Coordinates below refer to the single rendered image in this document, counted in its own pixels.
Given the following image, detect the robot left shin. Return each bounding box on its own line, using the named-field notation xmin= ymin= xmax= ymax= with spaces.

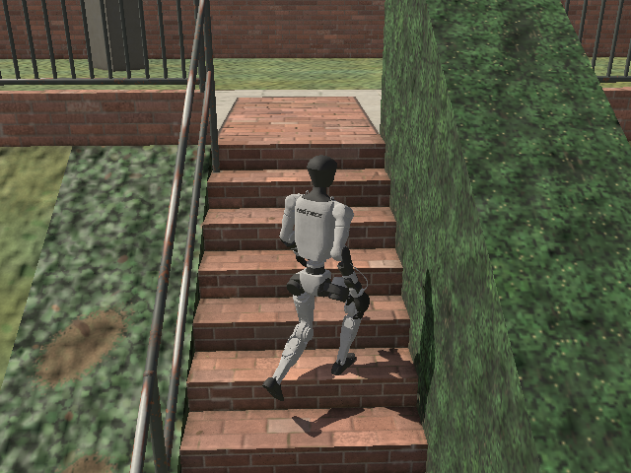
xmin=272 ymin=323 xmax=308 ymax=385

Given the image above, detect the robot left foot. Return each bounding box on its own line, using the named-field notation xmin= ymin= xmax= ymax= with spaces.
xmin=262 ymin=377 xmax=284 ymax=401

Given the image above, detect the robot left hand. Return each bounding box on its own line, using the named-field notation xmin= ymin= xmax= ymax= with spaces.
xmin=296 ymin=255 xmax=309 ymax=267

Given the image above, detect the left robot upper arm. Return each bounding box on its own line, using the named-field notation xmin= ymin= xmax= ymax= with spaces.
xmin=280 ymin=193 xmax=304 ymax=243

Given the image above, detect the robot right forearm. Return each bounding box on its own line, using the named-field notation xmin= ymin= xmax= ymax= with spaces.
xmin=337 ymin=246 xmax=364 ymax=298

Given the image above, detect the robot right hand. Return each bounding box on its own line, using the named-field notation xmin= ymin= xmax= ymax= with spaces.
xmin=346 ymin=292 xmax=370 ymax=319

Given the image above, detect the robot left forearm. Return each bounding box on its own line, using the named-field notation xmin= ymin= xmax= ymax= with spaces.
xmin=279 ymin=235 xmax=299 ymax=256

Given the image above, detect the right robot upper arm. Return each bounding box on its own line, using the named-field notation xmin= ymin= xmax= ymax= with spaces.
xmin=330 ymin=201 xmax=354 ymax=261

